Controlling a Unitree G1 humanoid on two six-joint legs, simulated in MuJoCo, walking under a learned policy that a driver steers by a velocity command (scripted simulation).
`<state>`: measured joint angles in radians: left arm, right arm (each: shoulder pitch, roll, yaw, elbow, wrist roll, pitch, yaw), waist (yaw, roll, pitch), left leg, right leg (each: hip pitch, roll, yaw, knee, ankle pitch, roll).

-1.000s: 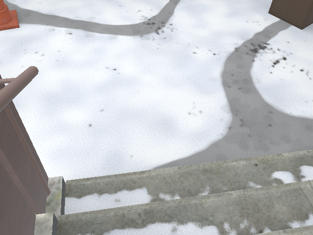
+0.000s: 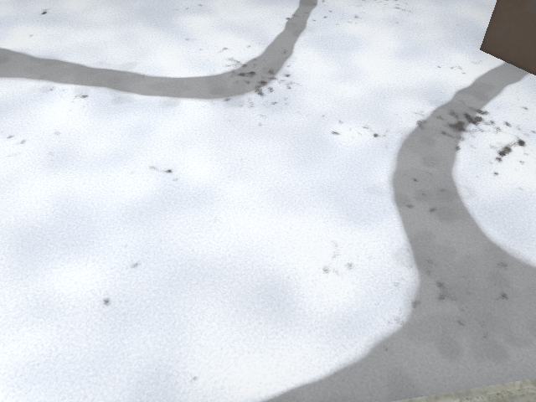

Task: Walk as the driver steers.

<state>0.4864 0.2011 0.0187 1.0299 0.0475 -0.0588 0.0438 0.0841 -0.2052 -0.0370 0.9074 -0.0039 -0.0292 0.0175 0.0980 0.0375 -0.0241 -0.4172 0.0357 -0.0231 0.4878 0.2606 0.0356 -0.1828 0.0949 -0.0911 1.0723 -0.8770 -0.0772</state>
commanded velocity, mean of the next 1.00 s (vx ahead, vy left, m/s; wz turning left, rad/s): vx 0.50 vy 0.00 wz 0.38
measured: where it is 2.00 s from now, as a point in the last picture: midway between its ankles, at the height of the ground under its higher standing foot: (231, 329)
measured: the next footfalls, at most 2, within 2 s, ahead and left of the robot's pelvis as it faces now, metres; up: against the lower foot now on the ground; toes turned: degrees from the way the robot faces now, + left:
left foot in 0.04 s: +0.15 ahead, +0.10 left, -0.16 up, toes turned +2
right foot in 0.60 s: +0.51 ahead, -0.10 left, -0.32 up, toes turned +12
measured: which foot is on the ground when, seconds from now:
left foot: up 0.00-0.02, down 0.04-0.62, up 0.64-1.00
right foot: down 0.00-0.06, up 0.08-0.58, down 0.60-1.00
